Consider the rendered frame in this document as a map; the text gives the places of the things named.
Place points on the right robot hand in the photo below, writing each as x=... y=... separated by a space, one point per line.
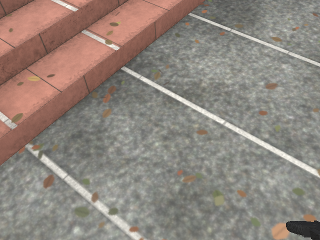
x=307 y=229

